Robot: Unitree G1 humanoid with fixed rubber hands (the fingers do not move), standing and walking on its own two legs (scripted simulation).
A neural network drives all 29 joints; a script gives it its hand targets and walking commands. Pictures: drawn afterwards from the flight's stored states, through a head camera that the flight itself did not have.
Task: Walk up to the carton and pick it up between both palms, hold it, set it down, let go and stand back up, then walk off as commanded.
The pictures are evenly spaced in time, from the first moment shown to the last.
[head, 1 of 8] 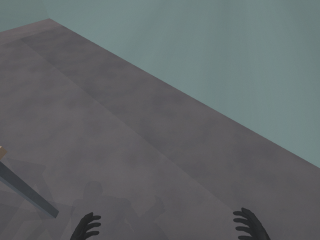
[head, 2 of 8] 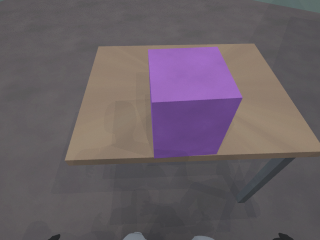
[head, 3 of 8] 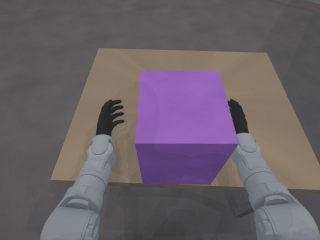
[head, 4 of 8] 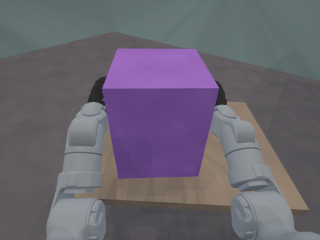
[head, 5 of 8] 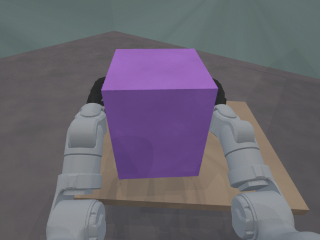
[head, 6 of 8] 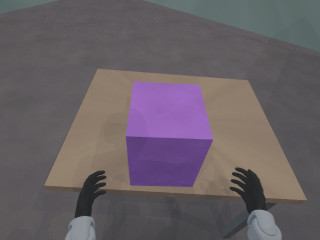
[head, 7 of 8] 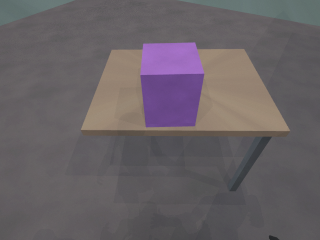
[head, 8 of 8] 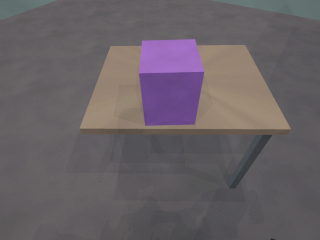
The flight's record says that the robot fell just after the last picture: no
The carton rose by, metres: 0.20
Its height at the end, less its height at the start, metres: +0.00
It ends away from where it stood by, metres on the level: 0.02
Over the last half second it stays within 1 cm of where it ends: yes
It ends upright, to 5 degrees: yes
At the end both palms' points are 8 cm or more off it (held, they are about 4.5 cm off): yes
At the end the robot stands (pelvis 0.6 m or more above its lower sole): yes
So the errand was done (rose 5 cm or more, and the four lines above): yes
